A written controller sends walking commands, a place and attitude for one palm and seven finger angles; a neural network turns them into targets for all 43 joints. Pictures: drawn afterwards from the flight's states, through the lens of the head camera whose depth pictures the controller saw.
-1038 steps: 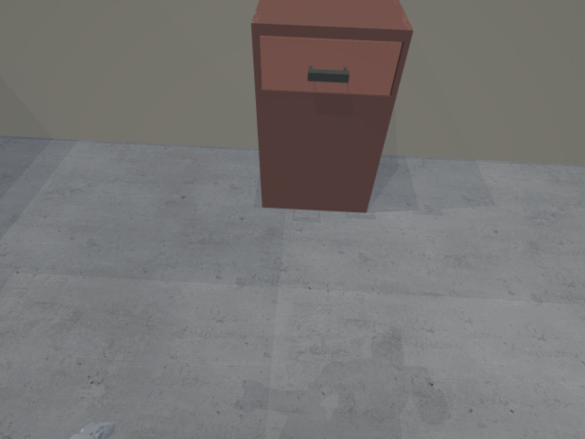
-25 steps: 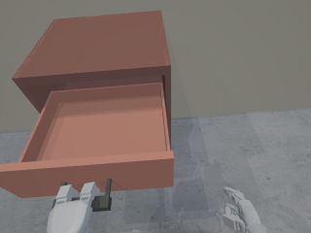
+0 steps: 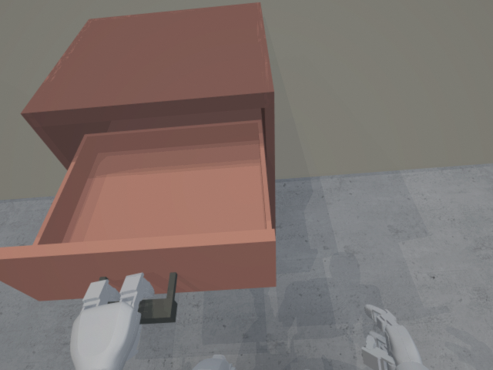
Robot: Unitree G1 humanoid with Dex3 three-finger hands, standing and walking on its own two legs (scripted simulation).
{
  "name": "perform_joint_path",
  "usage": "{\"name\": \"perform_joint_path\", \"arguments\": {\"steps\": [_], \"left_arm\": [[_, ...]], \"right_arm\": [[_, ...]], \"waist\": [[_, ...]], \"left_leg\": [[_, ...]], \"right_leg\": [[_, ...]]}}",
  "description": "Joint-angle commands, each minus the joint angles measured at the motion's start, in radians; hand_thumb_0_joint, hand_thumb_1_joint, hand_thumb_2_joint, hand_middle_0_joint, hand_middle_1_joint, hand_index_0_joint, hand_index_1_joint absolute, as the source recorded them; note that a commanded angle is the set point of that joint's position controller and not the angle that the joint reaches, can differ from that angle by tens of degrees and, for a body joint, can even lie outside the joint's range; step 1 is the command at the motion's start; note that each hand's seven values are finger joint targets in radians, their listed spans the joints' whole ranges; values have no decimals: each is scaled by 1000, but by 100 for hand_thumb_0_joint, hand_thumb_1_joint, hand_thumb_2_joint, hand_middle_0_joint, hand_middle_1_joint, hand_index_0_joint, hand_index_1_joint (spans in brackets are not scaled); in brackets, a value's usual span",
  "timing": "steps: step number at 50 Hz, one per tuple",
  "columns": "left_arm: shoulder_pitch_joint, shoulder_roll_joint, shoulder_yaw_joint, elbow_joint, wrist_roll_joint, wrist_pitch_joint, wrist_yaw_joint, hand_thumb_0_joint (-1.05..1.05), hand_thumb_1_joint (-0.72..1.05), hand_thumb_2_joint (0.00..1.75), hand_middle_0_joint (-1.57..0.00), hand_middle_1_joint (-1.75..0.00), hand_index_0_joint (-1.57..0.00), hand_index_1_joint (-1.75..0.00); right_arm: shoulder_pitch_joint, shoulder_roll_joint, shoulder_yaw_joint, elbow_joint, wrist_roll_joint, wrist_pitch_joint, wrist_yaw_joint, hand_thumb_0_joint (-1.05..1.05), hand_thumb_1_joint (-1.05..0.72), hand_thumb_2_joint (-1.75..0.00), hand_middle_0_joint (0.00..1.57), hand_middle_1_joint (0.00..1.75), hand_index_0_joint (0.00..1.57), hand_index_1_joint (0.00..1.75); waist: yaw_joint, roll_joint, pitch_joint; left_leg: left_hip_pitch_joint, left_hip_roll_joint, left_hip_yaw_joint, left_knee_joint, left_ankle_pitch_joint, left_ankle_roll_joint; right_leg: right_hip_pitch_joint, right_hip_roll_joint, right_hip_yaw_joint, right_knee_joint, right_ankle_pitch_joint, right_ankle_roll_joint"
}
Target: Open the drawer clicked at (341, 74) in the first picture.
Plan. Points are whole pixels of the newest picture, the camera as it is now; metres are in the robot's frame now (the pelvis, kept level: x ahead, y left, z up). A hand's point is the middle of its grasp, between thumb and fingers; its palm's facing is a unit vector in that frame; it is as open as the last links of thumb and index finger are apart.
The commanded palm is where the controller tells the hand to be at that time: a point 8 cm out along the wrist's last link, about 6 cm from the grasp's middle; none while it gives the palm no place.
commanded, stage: open the thumb to release the handle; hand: left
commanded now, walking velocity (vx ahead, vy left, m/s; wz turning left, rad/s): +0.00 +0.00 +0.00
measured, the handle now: (134, 296) +0.23 +0.21 +0.00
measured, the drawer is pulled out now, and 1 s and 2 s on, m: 0.30 0.30 0.30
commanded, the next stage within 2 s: lift the hand off the handle in 0.26 s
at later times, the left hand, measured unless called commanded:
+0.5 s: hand (126, 335) +0.18 +0.21 -0.01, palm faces +0.02 -0.11 -0.99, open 13.7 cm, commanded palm +0.16 +0.20 +0.04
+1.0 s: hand (125, 320) +0.19 +0.20 +0.02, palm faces +0.03 -0.14 -0.99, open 13.6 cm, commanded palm +0.16 +0.20 +0.09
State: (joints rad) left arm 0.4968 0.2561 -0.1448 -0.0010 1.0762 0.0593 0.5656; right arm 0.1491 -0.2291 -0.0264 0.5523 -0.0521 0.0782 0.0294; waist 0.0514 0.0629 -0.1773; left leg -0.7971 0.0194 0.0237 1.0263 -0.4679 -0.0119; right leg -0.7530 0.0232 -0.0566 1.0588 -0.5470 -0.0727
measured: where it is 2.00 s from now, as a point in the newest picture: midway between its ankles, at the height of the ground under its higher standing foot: outside the picture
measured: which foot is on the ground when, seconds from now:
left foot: down 0.00-1.00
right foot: down 0.00-1.00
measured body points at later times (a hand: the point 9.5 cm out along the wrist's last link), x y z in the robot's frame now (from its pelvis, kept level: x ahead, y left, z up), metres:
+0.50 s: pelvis -0.01 +0.00 +0.01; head +0.02 -0.03 +0.45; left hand +0.17 +0.21 +0.04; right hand +0.20 -0.22 -0.09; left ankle +0.02 +0.13 -0.67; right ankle -0.01 -0.07 -0.67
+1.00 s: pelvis +0.00 +0.01 +0.02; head +0.01 -0.03 +0.47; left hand +0.18 +0.21 +0.08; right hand +0.19 -0.21 -0.08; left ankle +0.02 +0.13 -0.67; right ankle -0.01 -0.07 -0.67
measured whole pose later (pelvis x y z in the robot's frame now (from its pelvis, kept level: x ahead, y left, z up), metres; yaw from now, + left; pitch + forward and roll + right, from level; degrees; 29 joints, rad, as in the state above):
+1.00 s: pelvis +0.00 +0.01 +0.02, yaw +0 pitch +9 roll +1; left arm 0.43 0.27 -0.20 -0.02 1.05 0.11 0.49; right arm 0.15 -0.23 -0.02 0.55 -0.03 0.09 0.03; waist 0.05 0.08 -0.15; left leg -0.64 0.02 0.02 0.89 -0.40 0.00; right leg -0.59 0.03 -0.05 0.90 -0.47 -0.06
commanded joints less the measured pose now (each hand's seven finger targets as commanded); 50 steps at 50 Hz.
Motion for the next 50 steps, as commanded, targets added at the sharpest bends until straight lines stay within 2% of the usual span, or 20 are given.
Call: {"name": "perform_joint_path", "arguments": {"steps": [1,5,8,12,18,19,23,24,27,29,31,33,36,38,39,43,46,47,48,50], "left_arm": [[-2,139,84,-130,0,15,17,0,-1,51,-33,-125,-33,-125],[-41,144,88,-114,5,3,11,0,-29,39,-32,-122,-32,-122],[-6,136,90,-105,0,-4,12,0,-50,30,-30,-120,-30,-120],[-21,157,118,-101,-1,-11,20,0,-50,30,-30,-120,-30,-120],[-44,115,75,-72,10,-3,27,0,-50,30,-30,-120,-30,-120],[-55,110,70,-65,12,-1,27,0,-50,30,-30,-120,-30,-120],[-104,109,58,-73,16,12,31,0,-50,30,-30,-120,-30,-120],[-131,104,47,-71,19,15,32,0,-50,30,-30,-120,-30,-120],[-154,107,42,-66,18,26,29,0,-50,30,-30,-120,-30,-120],[-153,93,24,-56,16,28,23,0,-50,30,-30,-120,-30,-120],[-146,109,41,-62,12,27,19,0,-50,30,-30,-120,-30,-120],[-174,118,47,-52,13,27,13,0,-50,30,-30,-120,-30,-120],[-178,138,56,-145,5,19,15,0,-50,30,-30,-120,-30,-120],[-173,130,46,-164,1,26,14,0,-50,30,-30,-120,-30,-120],[-169,119,37,-164,-1,28,10,0,-50,30,-30,-120,-30,-120],[-145,121,27,-201,-15,34,-6,0,-50,30,-30,-120,-30,-120],[-141,106,7,-222,-14,42,-20,0,-50,30,-30,-120,-30,-120],[-137,111,9,-234,-18,46,-25,0,-50,30,-30,-120,-30,-120],[-128,114,9,-247,-17,44,-31,0,-50,30,-30,-120,-30,-120],[-124,113,-1,-267,-17,45,-43,0,-50,30,-30,-120,-30,-120]], "right_arm": [[-122,-85,-22,-162,10,-57,-25,0,-90,-90,20,30,20,30],[-125,-84,-19,-151,10,-57,-27,0,-90,-90,20,30,20,30],[-128,-82,-18,-154,10,-58,-24,0,-90,-90,20,30,20,30],[-127,-84,-23,-154,11,-57,-26,0,-90,-90,20,30,20,30],[-132,-83,-25,-156,7,-55,-19,0,-90,-90,20,30,20,30],[-131,-85,-29,-156,11,-54,-20,0,-90,-90,20,30,20,30],[-137,-85,-26,-155,10,-51,-20,0,-90,-90,20,30,20,30],[-132,-86,-29,-153,12,-50,-23,0,-90,-90,20,30,20,30],[-134,-88,-27,-153,14,-51,-26,0,-90,-90,20,30,20,30],[-134,-85,-27,-152,16,-51,-27,0,-90,-90,20,30,20,30],[-133,-83,-25,-151,17,-50,-30,0,-90,-90,20,30,20,30],[-136,-84,-19,-147,16,-48,-30,0,-90,-90,20,30,20,30],[-134,-81,-25,-160,18,-49,-32,0,-90,-90,20,30,20,30],[-134,-79,-20,-164,17,-47,-28,0,-90,-90,20,30,20,30],[-134,-79,-24,-162,20,-48,-28,0,-90,-90,20,30,20,30],[-140,-81,-19,-169,21,-48,-17,0,-90,-90,20,30,20,30],[-145,-78,-23,-174,26,-46,-13,0,-90,-90,20,30,20,30],[-149,-82,-21,-177,28,-46,-12,0,-90,-90,20,30,20,30],[-149,-79,-20,-179,27,-46,-7,0,-90,-90,20,30,20,30],[-156,-79,-20,-182,28,-46,-3,0,-90,-90,20,30,20,30]], "waist": [[-13,-129,-137],[-10,-102,-129],[-3,-81,-138],[-6,-83,-121],[-10,-79,-132],[-17,-84,-107],[-14,-76,-150],[-24,-79,-128],[-27,-83,-128],[-25,-99,-118],[-15,-97,-136],[-19,-110,-137],[-10,-40,-157],[-10,-42,-166],[-17,-40,-136],[-12,-70,-145],[-11,-61,-100],[-7,-43,-107],[0,-64,-127],[0,-61,-105]], "left_leg": [[162,-53,4,-112,192,51],[176,-52,2,-123,170,50],[186,-51,3,-126,182,50],[175,-50,-2,-129,171,49],[187,-45,-2,-123,171,49],[181,-44,-6,-127,162,49],[193,-44,-3,-128,160,50],[194,-43,-8,-133,156,50],[202,-41,-10,-140,154,51],[200,-43,-7,-143,144,54],[197,-44,-3,-144,151,53],[191,-44,-5,-146,146,51],[247,-44,-2,-165,169,53],[273,-41,-5,-178,182,53],[282,-38,-7,-184,187,52],[310,-34,-10,-208,209,54],[333,-31,-11,-233,207,53],[346,-29,-13,-244,218,52],[360,-27,-10,-245,235,54],[377,-28,-8,-254,241,53]], "right_leg": [[127,-15,97,-253,433,38],[108,-12,96,-268,368,36],[117,-11,92,-266,379,33],[114,-8,95,-271,362,30],[77,-5,71,-257,333,31],[66,-1,70,-259,321,29],[73,-4,68,-257,304,31],[64,-2,67,-260,302,29],[66,-2,65,-271,291,28],[71,-4,69,-280,284,31],[95,-5,73,-280,299,32],[93,-8,72,-280,291,34],[114,-4,76,-298,296,26],[119,-3,63,-303,288,26],[112,1,60,-310,294,23],[144,-2,56,-325,315,26],[146,0,52,-347,294,23],[158,0,51,-350,303,19],[172,-1,52,-350,325,22],[177,-2,58,-368,327,23]]}}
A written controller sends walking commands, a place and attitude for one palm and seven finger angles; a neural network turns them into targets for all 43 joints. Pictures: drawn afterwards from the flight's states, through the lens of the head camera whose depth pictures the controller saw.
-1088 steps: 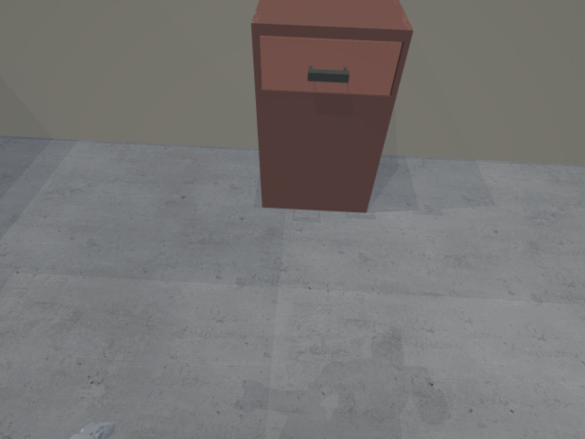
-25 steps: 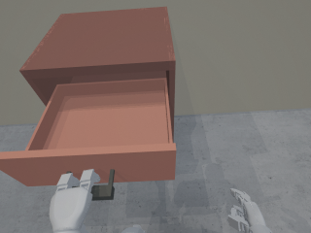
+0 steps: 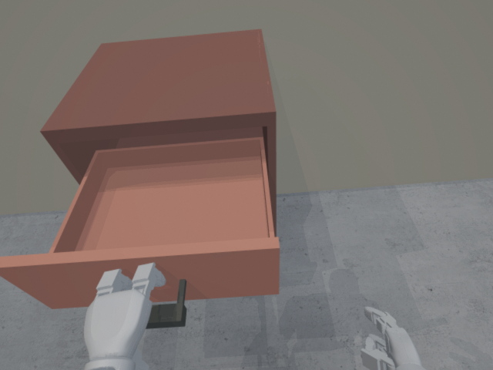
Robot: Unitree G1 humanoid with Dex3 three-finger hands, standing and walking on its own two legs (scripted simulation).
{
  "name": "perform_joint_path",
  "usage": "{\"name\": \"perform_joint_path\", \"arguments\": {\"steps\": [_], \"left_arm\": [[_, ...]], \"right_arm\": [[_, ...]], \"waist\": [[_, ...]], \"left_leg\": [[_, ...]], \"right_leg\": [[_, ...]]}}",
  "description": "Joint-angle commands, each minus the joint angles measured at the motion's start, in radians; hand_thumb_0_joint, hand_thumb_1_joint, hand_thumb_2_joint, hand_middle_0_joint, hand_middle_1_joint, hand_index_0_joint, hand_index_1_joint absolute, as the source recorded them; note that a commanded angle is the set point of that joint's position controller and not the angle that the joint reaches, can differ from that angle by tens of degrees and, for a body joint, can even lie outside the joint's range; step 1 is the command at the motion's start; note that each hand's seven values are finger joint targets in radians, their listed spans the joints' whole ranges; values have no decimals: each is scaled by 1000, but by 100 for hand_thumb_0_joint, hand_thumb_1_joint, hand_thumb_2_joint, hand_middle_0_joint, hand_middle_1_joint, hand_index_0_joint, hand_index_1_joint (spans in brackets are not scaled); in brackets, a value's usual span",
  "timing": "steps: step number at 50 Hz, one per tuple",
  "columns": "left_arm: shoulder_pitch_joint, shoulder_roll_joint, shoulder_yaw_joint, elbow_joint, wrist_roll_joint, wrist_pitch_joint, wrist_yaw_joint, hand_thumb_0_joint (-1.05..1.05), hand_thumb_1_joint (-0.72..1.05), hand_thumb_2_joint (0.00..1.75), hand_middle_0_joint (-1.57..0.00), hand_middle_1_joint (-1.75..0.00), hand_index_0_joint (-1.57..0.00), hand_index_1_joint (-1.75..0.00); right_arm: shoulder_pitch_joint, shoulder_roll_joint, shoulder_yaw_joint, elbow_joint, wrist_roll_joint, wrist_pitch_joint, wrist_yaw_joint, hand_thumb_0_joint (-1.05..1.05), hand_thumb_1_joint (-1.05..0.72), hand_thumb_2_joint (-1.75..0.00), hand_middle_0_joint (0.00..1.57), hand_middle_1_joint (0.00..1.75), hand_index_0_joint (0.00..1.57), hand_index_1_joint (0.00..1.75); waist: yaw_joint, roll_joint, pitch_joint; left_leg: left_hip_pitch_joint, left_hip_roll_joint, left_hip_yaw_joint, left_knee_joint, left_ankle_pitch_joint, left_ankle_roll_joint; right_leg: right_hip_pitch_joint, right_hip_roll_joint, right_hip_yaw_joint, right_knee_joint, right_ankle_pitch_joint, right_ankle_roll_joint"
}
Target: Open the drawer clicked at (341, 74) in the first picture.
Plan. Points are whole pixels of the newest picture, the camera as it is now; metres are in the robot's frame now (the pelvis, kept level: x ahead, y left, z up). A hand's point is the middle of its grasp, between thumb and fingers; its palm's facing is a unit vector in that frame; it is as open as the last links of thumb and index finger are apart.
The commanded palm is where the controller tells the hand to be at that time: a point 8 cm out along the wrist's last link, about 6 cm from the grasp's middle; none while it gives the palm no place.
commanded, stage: lift the hand off the handle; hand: left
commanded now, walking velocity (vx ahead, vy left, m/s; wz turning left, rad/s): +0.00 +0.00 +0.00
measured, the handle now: (146, 302) +0.23 +0.20 -0.02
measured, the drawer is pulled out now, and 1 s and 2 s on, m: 0.30 0.30 0.30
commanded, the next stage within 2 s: draw the hand back to the body in 0.96 s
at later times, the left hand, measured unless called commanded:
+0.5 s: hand (120, 307) +0.19 +0.20 +0.07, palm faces +0.06 -0.17 -0.98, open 13.7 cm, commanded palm +0.16 +0.20 +0.13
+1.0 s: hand (100, 283) +0.20 +0.21 +0.12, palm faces +0.09 -0.20 -0.98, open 13.8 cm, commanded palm +0.17 +0.20 +0.18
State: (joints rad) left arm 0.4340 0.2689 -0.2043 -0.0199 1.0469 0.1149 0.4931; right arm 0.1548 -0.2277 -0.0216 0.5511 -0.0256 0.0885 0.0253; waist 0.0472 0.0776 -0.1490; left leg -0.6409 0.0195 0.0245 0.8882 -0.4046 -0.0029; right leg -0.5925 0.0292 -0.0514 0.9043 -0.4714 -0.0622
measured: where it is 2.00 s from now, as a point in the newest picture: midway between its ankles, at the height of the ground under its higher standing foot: outside the picture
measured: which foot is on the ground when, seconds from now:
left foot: down 0.00-1.00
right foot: down 0.00-1.00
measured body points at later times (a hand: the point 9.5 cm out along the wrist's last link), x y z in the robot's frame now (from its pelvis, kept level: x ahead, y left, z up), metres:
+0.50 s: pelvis +0.02 +0.00 +0.02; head +0.01 -0.05 +0.47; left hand +0.19 +0.20 +0.12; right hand +0.24 -0.20 -0.06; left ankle +0.02 +0.12 -0.69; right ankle -0.01 -0.08 -0.69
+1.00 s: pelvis +0.02 +0.01 +0.04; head +0.01 -0.04 +0.48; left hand +0.19 +0.21 +0.18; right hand +0.26 -0.18 -0.04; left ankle +0.02 +0.13 -0.69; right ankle -0.01 -0.08 -0.69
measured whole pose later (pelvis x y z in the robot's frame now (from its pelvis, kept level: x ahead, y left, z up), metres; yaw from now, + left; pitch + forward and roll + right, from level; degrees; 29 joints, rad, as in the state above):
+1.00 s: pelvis +0.02 +0.01 +0.04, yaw -1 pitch +1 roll +0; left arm 0.51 0.37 -0.13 -0.44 0.92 0.15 0.17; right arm 0.10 -0.23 0.02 0.54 0.02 0.09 0.07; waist 0.11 0.12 -0.08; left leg -0.29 0.02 0.04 0.59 -0.31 0.01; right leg -0.24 0.04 -0.03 0.58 -0.35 -0.05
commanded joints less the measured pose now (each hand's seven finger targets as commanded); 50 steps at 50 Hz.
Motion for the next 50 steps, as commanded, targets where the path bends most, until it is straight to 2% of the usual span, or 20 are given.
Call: {"name": "perform_joint_path", "arguments": {"steps": [1,7,8,9,18,23,24,28,29,32,33,34,35,37,38,39,42,47,48,50], "left_arm": [[-54,96,52,-266,7,-12,24,0,-50,30,-30,-120,-30,-120],[-73,152,110,-288,1,-4,-7,0,-50,30,-30,-120,-30,-120],[-72,145,101,-313,3,-7,-13,0,-50,30,-30,-120,-30,-120],[-56,136,94,-313,-10,-8,-23,0,-50,30,-30,-120,-30,-120],[-5,161,115,-417,-34,-31,-89,0,-50,30,-30,-120,-30,-120],[6,193,147,-451,-43,-24,-121,0,-50,30,-30,-120,-30,-120],[-13,180,132,-461,-48,-24,-129,0,-50,30,-30,-120,-30,-120],[11,193,139,-525,-58,-26,-162,0,-50,30,-30,-120,-30,-120],[15,185,132,-529,-66,-27,-170,0,-50,30,-30,-120,-30,-120],[27,198,149,-548,-74,-19,-189,0,-50,30,-30,-120,-30,-120],[32,202,143,-566,-66,-17,-197,0,-50,30,-30,-120,-30,-120],[35,202,146,-571,-74,-15,-202,0,-50,30,-30,-120,-30,-120],[40,210,151,-560,-70,-9,-210,0,-50,30,-30,-120,-30,-120],[8,210,158,-598,-81,1,-219,0,-50,30,-30,-120,-30,-120],[6,221,159,-604,-73,4,-227,0,-50,30,-30,-120,-30,-120],[9,228,169,-607,-84,6,-232,0,-50,30,-30,-120,-30,-120],[-16,239,183,-640,-96,18,-252,0,-50,30,-30,-120,-30,-120],[57,210,166,-601,-122,31,-295,0,-50,30,-30,-120,-30,-120],[70,208,150,-593,-115,30,-305,0,-50,30,-30,-120,-30,-120],[21,227,160,-615,-108,18,-309,0,-50,30,-30,-120,-30,-120]], "right_arm": [[-159,-78,-27,-183,3,-58,2,0,-90,-90,20,30,20,30],[-183,-75,-18,-174,10,-60,-1,0,-90,-90,20,30,20,30],[-187,-72,-15,-178,7,-63,2,0,-90,-90,20,30,20,30],[-187,-69,-20,-177,13,-64,-1,0,-90,-90,20,30,20,30],[-201,-69,-12,-177,7,-78,17,0,-90,-90,20,30,20,30],[-215,-71,-7,-177,11,-74,19,0,-90,-90,20,30,20,30],[-221,-69,-11,-170,17,-74,15,0,-90,-90,20,30,20,30],[-219,-71,-6,-182,15,-76,23,0,-90,-90,20,30,20,30],[-226,-66,-9,-180,22,-75,23,0,-90,-90,20,30,20,30],[-240,-69,-2,-185,25,-74,28,0,-90,-90,20,30,20,30],[-222,-71,-1,-189,20,-72,31,0,-90,-90,20,30,20,30],[-234,-66,-2,-187,27,-71,31,0,-90,-90,20,30,20,30],[-228,-73,-2,-189,22,-67,33,0,-90,-90,20,30,20,30],[-256,-67,3,-194,33,-69,34,0,-90,-90,20,30,20,30],[-231,-71,4,-192,26,-65,34,0,-90,-90,20,30,20,30],[-248,-67,5,-191,34,-64,32,0,-90,-90,20,30,20,30],[-273,-68,11,-194,40,-64,31,0,-90,-90,20,30,20,30],[-276,-71,16,-198,49,-61,38,0,-90,-90,20,30,20,30],[-241,-75,16,-195,44,-54,39,0,-90,-90,20,30,20,30],[-242,-78,11,-192,36,-50,36,0,-90,-90,20,30,20,30]], "waist": [[3,-92,-131],[17,-66,-86],[24,-59,-119],[19,-63,-79],[35,-85,-85],[45,-82,-58],[34,-72,-28],[54,-53,-73],[46,-64,-34],[54,-67,-28],[64,-64,-60],[55,-75,-25],[65,-73,-26],[57,-70,-18],[67,-62,-46],[59,-78,-7],[62,-49,-17],[64,-91,8],[68,-82,-5],[65,-86,0]], "left_leg": [[229,-27,-8,-122,184,47],[269,-28,-7,-165,186,41],[296,-26,-4,-166,204,43],[292,-26,-3,-175,201,43],[361,-23,-1,-208,275,45],[377,-24,0,-233,272,43],[383,-22,0,-243,266,45],[422,-21,1,-252,307,46],[419,-17,-4,-266,310,45],[430,-15,-8,-279,321,43],[438,-16,-2,-273,338,46],[434,-14,-4,-284,335,44],[433,-14,-3,-283,337,43],[449,-10,-11,-300,327,43],[458,-8,-6,-298,338,45],[452,-9,-8,-312,331,42],[475,-8,-15,-323,343,41],[471,-5,-14,-343,364,40],[465,-6,-5,-343,368,43],[470,-8,-2,-343,361,44]], "right_leg": [[30,-9,51,-218,266,13],[73,-10,81,-272,262,10],[83,-12,77,-269,274,11],[85,-10,73,-279,278,12],[151,-20,96,-325,374,16],[171,-23,103,-360,357,18],[170,-24,107,-370,363,17],[203,-25,98,-378,378,15],[201,-24,93,-379,384,13],[221,-23,103,-397,388,11],[228,-24,88,-392,401,15],[228,-26,95,-396,409,14],[226,-21,88,-402,399,16],[237,-24,100,-416,376,12],[242,-22,83,-414,372,16],[247,-25,91,-424,378,16],[270,-26,100,-438,387,13],[298,-22,91,-447,429,19],[298,-22,65,-446,416,25],[290,-21,76,-458,410,25]]}}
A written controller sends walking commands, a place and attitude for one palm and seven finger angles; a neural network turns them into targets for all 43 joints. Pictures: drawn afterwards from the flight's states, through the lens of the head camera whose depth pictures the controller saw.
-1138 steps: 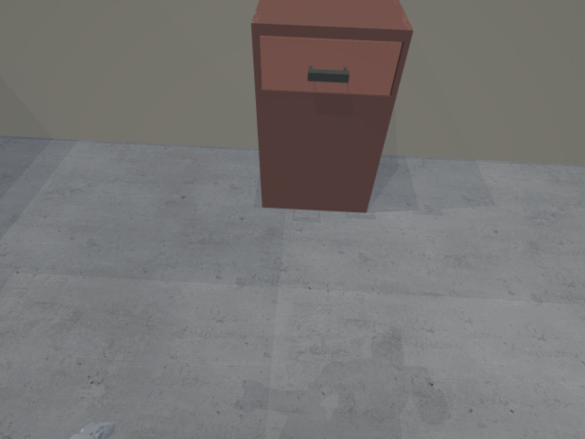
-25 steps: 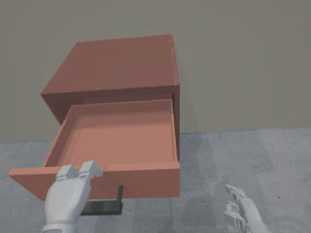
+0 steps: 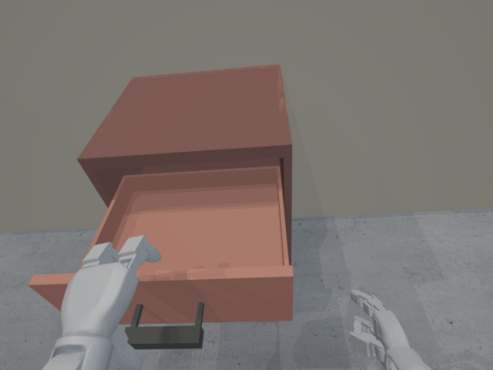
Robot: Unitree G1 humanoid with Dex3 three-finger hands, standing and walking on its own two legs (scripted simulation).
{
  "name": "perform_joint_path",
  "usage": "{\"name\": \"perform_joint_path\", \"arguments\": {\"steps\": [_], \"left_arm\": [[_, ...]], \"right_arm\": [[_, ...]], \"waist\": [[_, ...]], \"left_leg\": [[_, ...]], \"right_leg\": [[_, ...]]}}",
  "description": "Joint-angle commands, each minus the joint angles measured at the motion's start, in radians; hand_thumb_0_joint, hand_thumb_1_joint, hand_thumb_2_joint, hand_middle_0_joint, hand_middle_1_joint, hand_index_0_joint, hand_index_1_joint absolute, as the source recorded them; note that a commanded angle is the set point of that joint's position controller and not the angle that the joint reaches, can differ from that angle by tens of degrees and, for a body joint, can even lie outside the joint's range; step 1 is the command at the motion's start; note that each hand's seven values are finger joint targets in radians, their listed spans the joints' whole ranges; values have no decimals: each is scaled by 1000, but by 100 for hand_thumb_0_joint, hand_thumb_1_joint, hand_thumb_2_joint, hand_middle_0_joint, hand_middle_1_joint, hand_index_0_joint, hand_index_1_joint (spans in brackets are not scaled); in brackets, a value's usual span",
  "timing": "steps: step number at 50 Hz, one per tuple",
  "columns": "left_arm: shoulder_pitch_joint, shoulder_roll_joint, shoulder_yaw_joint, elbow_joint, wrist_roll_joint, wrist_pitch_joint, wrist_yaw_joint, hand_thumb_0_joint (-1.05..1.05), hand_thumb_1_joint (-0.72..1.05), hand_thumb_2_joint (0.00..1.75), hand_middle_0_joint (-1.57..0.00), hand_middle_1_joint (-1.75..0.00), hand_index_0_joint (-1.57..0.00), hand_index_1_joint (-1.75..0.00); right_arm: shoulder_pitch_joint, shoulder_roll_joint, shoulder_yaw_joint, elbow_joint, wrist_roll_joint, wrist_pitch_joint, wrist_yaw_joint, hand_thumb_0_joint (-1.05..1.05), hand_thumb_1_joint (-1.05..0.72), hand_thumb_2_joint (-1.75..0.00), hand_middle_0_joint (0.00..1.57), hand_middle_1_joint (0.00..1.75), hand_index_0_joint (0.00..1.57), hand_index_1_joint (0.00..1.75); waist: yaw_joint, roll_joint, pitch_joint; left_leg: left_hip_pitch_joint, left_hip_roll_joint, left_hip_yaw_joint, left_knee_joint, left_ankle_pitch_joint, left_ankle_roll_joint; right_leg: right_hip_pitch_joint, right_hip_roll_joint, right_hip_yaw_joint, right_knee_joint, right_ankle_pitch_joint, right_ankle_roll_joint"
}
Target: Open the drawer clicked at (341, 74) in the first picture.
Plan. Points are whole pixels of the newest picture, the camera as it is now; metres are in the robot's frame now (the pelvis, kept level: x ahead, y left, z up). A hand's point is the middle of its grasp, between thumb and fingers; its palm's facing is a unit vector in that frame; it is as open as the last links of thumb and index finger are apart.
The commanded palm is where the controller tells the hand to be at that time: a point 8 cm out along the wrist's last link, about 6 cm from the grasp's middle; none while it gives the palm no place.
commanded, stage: draw the hand back to the body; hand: left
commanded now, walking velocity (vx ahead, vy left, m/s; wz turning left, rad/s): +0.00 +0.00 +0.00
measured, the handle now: (166, 323) +0.21 +0.20 -0.06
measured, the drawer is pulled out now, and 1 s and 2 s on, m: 0.30 0.30 0.30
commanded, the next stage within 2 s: step back with the hand held close in 1.66 s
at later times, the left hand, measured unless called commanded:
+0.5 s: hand (110, 303) +0.17 +0.22 +0.10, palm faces +0.08 -0.16 -0.98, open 13.8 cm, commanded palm +0.14 +0.22 +0.16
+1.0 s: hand (96, 274) +0.18 +0.22 +0.16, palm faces +0.34 -0.87 -0.36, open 12.6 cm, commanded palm +0.13 +0.26 +0.17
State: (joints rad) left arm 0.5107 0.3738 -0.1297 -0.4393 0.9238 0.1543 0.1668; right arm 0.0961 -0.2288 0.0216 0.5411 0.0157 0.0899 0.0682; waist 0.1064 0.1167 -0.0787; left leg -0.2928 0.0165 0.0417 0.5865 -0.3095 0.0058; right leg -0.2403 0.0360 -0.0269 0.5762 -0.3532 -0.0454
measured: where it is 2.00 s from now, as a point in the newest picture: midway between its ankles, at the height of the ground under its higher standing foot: outside the picture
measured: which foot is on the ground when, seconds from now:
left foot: down 0.00-1.00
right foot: down 0.00-1.00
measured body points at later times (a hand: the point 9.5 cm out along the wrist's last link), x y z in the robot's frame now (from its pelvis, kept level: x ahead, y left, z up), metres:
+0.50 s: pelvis +0.00 +0.01 +0.00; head -0.01 -0.04 +0.45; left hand +0.16 +0.23 +0.15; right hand +0.23 -0.18 -0.08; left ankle +0.00 +0.12 -0.73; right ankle -0.03 -0.09 -0.73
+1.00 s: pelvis +0.01 +0.00 +0.01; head -0.01 -0.01 +0.46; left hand +0.16 +0.26 +0.18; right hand +0.20 -0.20 -0.07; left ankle +0.00 +0.12 -0.73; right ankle -0.03 -0.09 -0.73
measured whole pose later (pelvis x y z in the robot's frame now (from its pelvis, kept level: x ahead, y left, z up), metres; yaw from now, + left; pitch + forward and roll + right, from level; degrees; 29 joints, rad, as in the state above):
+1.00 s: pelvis +0.01 +0.00 +0.01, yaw +2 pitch -3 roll +0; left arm 0.56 0.31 0.18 -0.52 -0.04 -0.09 0.12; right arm 0.20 -0.21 0.04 0.60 0.01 -0.11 -0.07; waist 0.05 0.05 0.02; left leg -0.16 0.01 0.01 0.49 -0.27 0.01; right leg -0.07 0.03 -0.05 0.43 -0.30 -0.04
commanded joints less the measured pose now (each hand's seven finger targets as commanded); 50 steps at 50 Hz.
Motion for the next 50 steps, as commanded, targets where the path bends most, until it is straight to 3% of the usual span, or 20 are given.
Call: {"name": "perform_joint_path", "arguments": {"steps": [1,3,7,9,14,18,19,23,27,28,31,33,34,35,36,37,38,42,45,50], "left_arm": [[-58,132,97,-236,23,-32,25,0,-50,30,-30,-120,-30,-120],[-61,102,68,-243,33,-36,30,0,-50,30,-30,-120,-30,-120],[-114,173,149,-268,30,-50,61,0,-50,30,-30,-120,-30,-120],[-90,140,129,-233,37,-45,62,0,-50,30,-30,-120,-30,-120],[-85,162,146,-209,9,-20,37,0,-50,30,-30,-120,-30,-120],[-82,150,121,-240,0,-21,10,0,-50,30,-30,-120,-30,-120],[-62,186,161,-236,-4,-27,10,0,-50,30,-30,-120,-30,-120],[-26,187,179,-262,-5,-41,12,0,-50,30,-30,-120,-30,-120],[-43,223,238,-256,-30,-50,23,0,-50,30,-30,-120,-30,-120],[-38,220,230,-254,-20,-51,21,0,-50,30,-30,-120,-30,-120],[-17,229,245,-250,-38,-60,18,0,-50,30,-30,-120,-30,-120],[-23,238,254,-251,-46,-62,7,0,-50,30,-30,-120,-30,-120],[-56,-162,153,-303,-817,-157,-33,0,-47,32,-30,-118,-30,-118],[24,-20,239,-214,-840,-207,-30,0,-43,33,-29,-115,-29,-115],[52,39,316,-292,-908,-238,-26,0,-40,34,-29,-113,-29,-113],[31,91,366,-329,-930,-260,-16,0,-36,36,-29,-111,-29,-111],[-15,90,364,-398,-931,-289,-13,0,-32,37,-29,-109,-29,-109],[-1,84,401,-315,-958,-294,-18,0,-18,43,-28,-100,-28,-100],[5,64,406,-280,-965,-309,-28,0,-8,48,-27,-93,-27,-93],[59,65,428,-266,-982,-314,-45,0,9,55,-26,-82,-26,-82]], "right_arm": [[-187,-77,-29,-192,-4,-56,-5,0,-90,-90,20,30,20,30],[-172,-70,-30,-191,-10,-60,-5,0,-90,-90,20,30,20,30],[-202,-76,-30,-188,-6,-62,-13,0,-90,-90,20,30,20,30],[-189,-70,-30,-181,-7,-59,-12,0,-90,-90,20,30,20,30],[-203,-76,-27,-177,4,-51,-18,0,-90,-90,20,30,20,30],[-187,-78,-26,-183,1,-52,-19,0,-90,-90,20,30,20,30],[-197,-80,-26,-181,5,-52,-20,0,-90,-90,20,30,20,30],[-177,-83,-26,-188,-2,-52,-22,0,-90,-90,20,30,20,30],[-213,-88,-25,-184,7,-55,-28,0,-90,-90,20,30,20,30],[-179,-91,-29,-177,-2,-52,-31,0,-90,-90,20,30,20,30],[-181,-95,-32,-179,2,-52,-36,0,-90,-90,20,30,20,30],[-176,-98,-29,-174,1,-56,-41,0,-90,-90,20,30,20,30],[-106,-21,-22,-238,22,-131,-72,0,-90,-90,20,30,20,30],[-85,-59,-21,-209,12,-175,-98,0,-90,-90,20,30,20,30],[-82,-63,-16,-198,4,-188,-128,0,-90,-90,20,30,20,30],[-94,-69,-10,-182,0,-213,-144,0,-90,-90,20,30,20,30],[-63,-65,0,-183,-10,-235,-151,0,-90,-90,20,30,20,30],[-58,-63,-9,-132,-11,-266,-160,0,-90,-90,20,30,20,30],[-44,-71,-10,-116,-12,-268,-155,0,-90,-90,20,30,20,30],[-64,-78,-25,-105,-10,-262,-143,0,-90,-90,20,30,20,30]], "waist": [[7,-112,-92],[11,-69,-97],[4,-67,-94],[9,-60,-96],[6,-98,-76],[11,-53,-95],[10,-78,-76],[20,-80,-102],[9,-76,-48],[17,-56,-83],[7,-95,-65],[12,-72,-80],[-113,-187,30],[-80,-198,15],[-61,-188,14],[-51,-130,14],[-47,-80,-28],[-55,-58,75],[-50,-10,60],[-43,-82,19]], "left_leg": [[133,-2,-23,-39,279,33],[135,2,-28,-31,272,35],[145,4,-39,-27,252,27],[147,7,-41,-35,275,26],[133,4,-38,-58,267,28],[146,6,-40,-68,273,35],[147,8,-42,-72,287,29],[147,7,-39,-63,289,33],[141,10,-49,-75,252,24],[150,6,-40,-69,262,30],[155,5,-41,-72,267,28],[158,5,-45,-76,262,31],[262,32,-44,-91,174,59],[257,36,-45,-102,130,54],[236,34,-49,-126,160,45],[232,30,-52,-135,163,35],[241,19,-46,-134,191,34],[203,26,-48,-147,222,20],[217,25,-47,-155,237,18],[222,28,-47,-157,298,21]], "right_leg": [[-58,-33,59,-121,302,4],[-79,-26,40,-114,257,-3],[-87,-28,70,-116,245,-11],[-89,-25,55,-112,241,-12],[-61,-31,52,-129,261,0],[-47,-27,28,-132,242,-1],[-42,-29,43,-136,265,-2],[-34,-27,34,-135,274,0],[-53,-31,59,-152,247,-2],[-44,-30,45,-153,245,1],[-45,-41,49,-160,270,9],[-40,-35,37,-162,251,7],[-27,-27,-10,-160,219,21],[-31,-27,-17,-164,168,21],[5,-46,-12,-184,183,26],[17,-49,1,-190,179,25],[36,-59,-4,-194,209,21],[29,-63,0,-231,245,18],[46,-63,-9,-235,263,15],[85,-60,-13,-228,337,20]]}}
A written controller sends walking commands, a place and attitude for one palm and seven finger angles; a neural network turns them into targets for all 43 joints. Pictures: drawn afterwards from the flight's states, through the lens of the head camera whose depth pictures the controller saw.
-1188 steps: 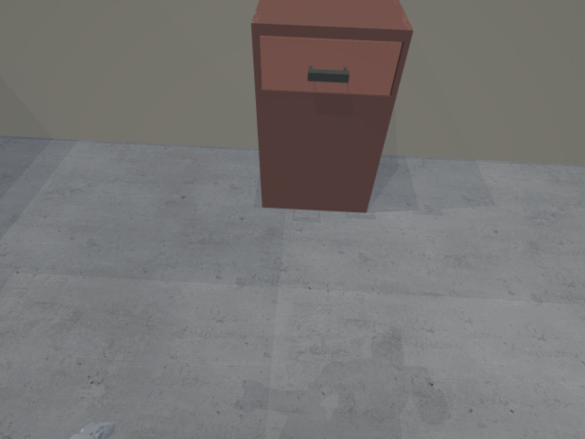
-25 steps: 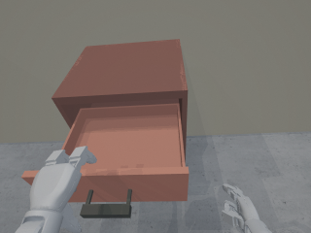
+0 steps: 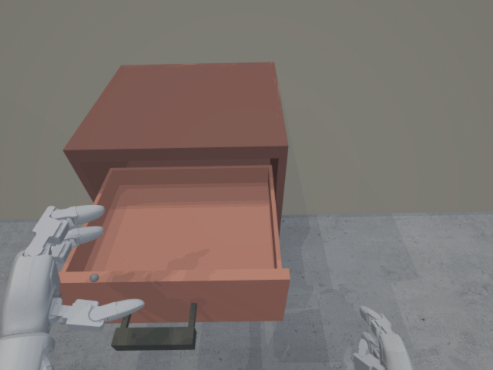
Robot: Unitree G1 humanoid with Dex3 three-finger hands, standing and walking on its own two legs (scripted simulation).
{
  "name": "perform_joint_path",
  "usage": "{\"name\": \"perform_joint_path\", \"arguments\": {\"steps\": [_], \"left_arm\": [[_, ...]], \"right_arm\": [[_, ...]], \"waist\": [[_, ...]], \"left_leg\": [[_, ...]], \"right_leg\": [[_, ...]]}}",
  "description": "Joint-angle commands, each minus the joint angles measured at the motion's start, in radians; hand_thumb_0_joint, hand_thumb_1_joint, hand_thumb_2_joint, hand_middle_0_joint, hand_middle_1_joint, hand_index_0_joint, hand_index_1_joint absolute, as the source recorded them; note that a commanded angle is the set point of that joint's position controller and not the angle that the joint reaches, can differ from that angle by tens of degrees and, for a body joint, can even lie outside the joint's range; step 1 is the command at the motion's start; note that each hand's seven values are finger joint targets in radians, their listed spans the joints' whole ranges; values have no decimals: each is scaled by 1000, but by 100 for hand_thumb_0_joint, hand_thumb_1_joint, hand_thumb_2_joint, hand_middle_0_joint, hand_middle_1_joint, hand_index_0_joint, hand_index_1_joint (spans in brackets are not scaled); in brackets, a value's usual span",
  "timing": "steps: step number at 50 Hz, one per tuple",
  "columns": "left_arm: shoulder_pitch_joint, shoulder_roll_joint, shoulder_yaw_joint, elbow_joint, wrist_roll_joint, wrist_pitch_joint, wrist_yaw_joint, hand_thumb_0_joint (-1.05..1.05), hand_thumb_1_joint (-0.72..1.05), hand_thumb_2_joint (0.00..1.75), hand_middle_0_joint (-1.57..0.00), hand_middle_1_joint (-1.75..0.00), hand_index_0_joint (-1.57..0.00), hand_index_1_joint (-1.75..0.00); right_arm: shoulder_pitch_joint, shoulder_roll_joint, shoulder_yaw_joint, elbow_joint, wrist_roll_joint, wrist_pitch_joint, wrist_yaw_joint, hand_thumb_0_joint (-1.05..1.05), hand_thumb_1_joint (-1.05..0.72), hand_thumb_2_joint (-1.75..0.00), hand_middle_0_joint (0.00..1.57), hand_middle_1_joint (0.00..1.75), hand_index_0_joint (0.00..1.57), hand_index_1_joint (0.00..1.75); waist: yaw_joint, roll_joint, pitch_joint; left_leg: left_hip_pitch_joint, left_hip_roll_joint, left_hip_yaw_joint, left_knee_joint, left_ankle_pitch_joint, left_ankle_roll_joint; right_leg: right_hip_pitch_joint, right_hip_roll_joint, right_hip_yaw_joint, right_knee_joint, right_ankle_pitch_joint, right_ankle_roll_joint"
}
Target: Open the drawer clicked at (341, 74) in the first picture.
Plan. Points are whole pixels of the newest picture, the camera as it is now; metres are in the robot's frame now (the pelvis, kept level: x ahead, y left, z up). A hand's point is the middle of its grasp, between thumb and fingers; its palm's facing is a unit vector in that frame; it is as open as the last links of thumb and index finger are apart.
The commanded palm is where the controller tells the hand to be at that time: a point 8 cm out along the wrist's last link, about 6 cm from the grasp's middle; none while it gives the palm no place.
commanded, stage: draw the hand back to the body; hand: left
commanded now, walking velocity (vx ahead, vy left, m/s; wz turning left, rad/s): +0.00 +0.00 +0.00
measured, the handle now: (158, 323) +0.21 +0.19 -0.07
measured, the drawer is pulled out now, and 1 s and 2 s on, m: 0.30 0.30 0.30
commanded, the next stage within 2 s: step back with the hand held close in 0.66 s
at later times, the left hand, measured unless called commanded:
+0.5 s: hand (65, 274) +0.18 +0.24 +0.16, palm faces +0.39 -0.83 -0.40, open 8.3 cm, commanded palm +0.13 +0.28 +0.18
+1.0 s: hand (69, 273) +0.18 +0.24 +0.16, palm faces +0.30 -0.82 -0.49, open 7.4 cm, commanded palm +0.12 +0.28 +0.18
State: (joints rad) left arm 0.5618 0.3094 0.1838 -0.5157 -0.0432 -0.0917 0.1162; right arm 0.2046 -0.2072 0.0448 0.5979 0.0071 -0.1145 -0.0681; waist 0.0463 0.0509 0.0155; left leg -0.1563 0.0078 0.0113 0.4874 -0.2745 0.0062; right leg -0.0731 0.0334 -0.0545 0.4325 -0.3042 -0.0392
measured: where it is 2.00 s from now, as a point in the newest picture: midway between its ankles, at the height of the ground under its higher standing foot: outside the picture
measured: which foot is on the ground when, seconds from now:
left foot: down 0.00-1.00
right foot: down 0.00-1.00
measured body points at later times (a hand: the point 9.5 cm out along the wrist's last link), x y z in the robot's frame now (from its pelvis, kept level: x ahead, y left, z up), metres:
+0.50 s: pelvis +0.00 +0.00 +0.00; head -0.01 -0.02 +0.45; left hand +0.15 +0.28 +0.18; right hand +0.21 -0.21 -0.08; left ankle +0.00 +0.11 -0.74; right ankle -0.04 -0.09 -0.74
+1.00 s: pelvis -0.02 +0.01 +0.00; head +0.01 -0.01 +0.45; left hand +0.16 +0.28 +0.18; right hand +0.17 -0.23 -0.08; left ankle +0.00 +0.11 -0.74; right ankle -0.04 -0.09 -0.74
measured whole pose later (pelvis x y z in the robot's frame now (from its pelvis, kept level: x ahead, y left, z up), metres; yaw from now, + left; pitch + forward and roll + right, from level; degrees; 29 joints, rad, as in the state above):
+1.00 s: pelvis -0.02 +0.01 +0.00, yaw -1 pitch +1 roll -1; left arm 0.60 0.37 0.34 -0.54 -0.05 -0.15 0.10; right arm 0.15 -0.24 0.00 0.56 0.02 -0.01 -0.05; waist 0.01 0.05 0.03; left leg -0.25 0.02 0.03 0.46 -0.22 0.01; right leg -0.17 0.04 -0.04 0.40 -0.24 -0.03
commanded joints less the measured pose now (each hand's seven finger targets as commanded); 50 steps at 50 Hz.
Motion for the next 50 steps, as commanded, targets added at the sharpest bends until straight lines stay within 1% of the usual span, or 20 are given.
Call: {"name": "perform_joint_path", "arguments": {"steps": [1,6,8,11,13,14,18,19,21,23,26,28,34,38,39,40,41,43,45,50], "left_arm": [[2,138,118,-215,-17,-67,4,0,13,57,-25,-80,-25,-80],[-10,160,153,-223,-20,-66,6,0,31,64,-24,-68,-24,-68],[-19,176,177,-208,-14,-66,11,0,37,68,-24,-64,-24,-64],[-21,173,182,-202,-23,-60,12,0,48,72,-23,-57,-23,-57],[-32,177,199,-165,-21,-57,14,0,55,75,-22,-52,-22,-52],[-34,169,189,-174,-26,-55,14,0,58,76,-22,-50,-22,-50],[-57,192,222,-167,-23,-57,15,0,73,82,-21,-41,-21,-41],[-49,165,191,-172,-27,-53,12,0,76,84,-21,-39,-21,-39],[-59,167,188,-178,-27,-51,10,0,83,87,-21,-34,-21,-34],[-61,177,200,-163,-24,-49,12,0,90,90,-20,-30,-20,-30],[-62,180,198,-184,-26,-47,13,0,90,90,-20,-30,-20,-30],[-73,191,207,-189,-21,-50,16,0,90,90,-20,-30,-20,-30],[-58,173,193,-182,-27,-46,16,0,90,90,-20,-30,-20,-30],[-63,187,210,-178,-24,-51,19,0,90,90,-20,-30,-20,-30],[-213,344,370,-302,-25,-96,24,0,90,90,-20,-30,-20,-30],[-124,275,326,-199,-19,-108,13,0,90,90,-20,-30,-20,-30],[-61,215,275,-159,-15,-102,2,0,90,90,-20,-30,-20,-30],[-20,197,256,-178,-9,-121,-4,0,90,90,-20,-30,-20,-30],[40,183,244,-180,-8,-117,-4,0,90,90,-20,-30,-20,-30],[114,233,295,-250,-11,-126,9,0,90,90,-20,-30,-20,-30]], "right_arm": [[-177,-97,-52,-171,1,-57,-7,0,-90,-90,20,30,20,30],[-179,-100,-58,-161,6,-44,-10,0,-90,-90,20,30,20,30],[-178,-102,-58,-146,3,-42,-12,0,-90,-90,20,30,20,30],[-181,-102,-62,-155,8,-35,-13,0,-90,-90,20,30,20,30],[-183,-105,-59,-140,5,-28,-15,0,-90,-90,20,30,20,30],[-184,-101,-61,-149,9,-27,-14,0,-90,-90,20,30,20,30],[-186,-108,-61,-138,6,-21,-15,0,-90,-90,20,30,20,30],[-184,-102,-59,-149,9,-22,-12,0,-90,-90,20,30,20,30],[-187,-107,-60,-153,9,-20,-10,0,-90,-90,20,30,20,30],[-192,-110,-58,-144,4,-20,-10,0,-90,-90,20,30,20,30],[-191,-106,-58,-154,6,-18,-9,0,-90,-90,20,30,20,30],[-191,-109,-55,-145,3,-17,-9,0,-90,-90,20,30,20,30],[-191,-104,-56,-153,7,-15,-10,0,-90,-90,20,30,20,30],[-194,-107,-56,-143,4,-16,-9,0,-90,-90,20,30,20,30],[-146,-120,-55,-188,16,0,-3,0,-90,-90,20,30,20,30],[-147,-110,-58,-159,7,11,-2,0,-90,-90,20,30,20,30],[-154,-113,-64,-168,11,20,0,0,-90,-90,20,30,20,30],[-165,-123,-67,-174,4,28,2,0,-90,-90,20,30,20,30],[-163,-129,-76,-190,8,43,6,0,-90,-90,20,30,20,30],[-171,-127,-93,-215,16,72,1,0,-90,-90,20,30,20,30]], "waist": [[15,-25,-87],[11,-10,-103],[14,29,-96],[11,-28,-104],[14,1,-71],[9,-25,-75],[16,17,-92],[9,14,-73],[11,-14,-85],[16,0,-75],[14,-20,-85],[17,33,-88],[11,-13,-74],[16,21,-73],[-20,-21,8],[-28,-87,0],[-33,-100,-10],[-28,-19,-69],[-27,-17,-119],[-27,-46,-187]], "left_leg": [[89,41,-16,-58,274,22],[102,39,-12,-54,299,20],[112,34,-10,-56,299,17],[114,40,-13,-60,308,19],[108,34,-10,-65,285,17],[106,40,-15,-68,287,18],[124,34,-12,-68,295,16],[114,38,-16,-73,299,15],[119,40,-21,-79,298,16],[115,34,-19,-79,290,16],[114,37,-22,-79,296,17],[122,33,-21,-79,287,13],[113,39,-23,-81,265,15],[105,33,-23,-82,250,13],[38,45,-43,-47,198,35],[32,39,-52,-25,180,37],[45,42,-44,-17,190,34],[52,42,-33,-29,242,38],[46,57,-36,-35,304,37],[21,79,-51,-37,383,36]], "right_leg": [[-72,-63,22,-79,304,16],[-69,-63,23,-81,336,18],[-81,-58,21,-93,329,15],[-69,-61,22,-85,342,20],[-87,-58,20,-104,317,19],[-78,-61,21,-94,320,20],[-79,-57,22,-105,318,17],[-75,-61,21,-95,318,18],[-73,-58,18,-95,311,20],[-78,-55,16,-106,307,18],[-67,-58,22,-97,316,18],[-75,-55,21,-109,300,14],[-78,-57,22,-105,283,17],[-81,-56,23,-115,269,15],[-176,-97,140,-165,356,18],[-175,-115,134,-168,386,21],[-184,-125,144,-157,422,24],[-163,-122,122,-128,437,29],[-131,-118,107,-98,435,34],[-111,-112,87,-44,421,36]]}}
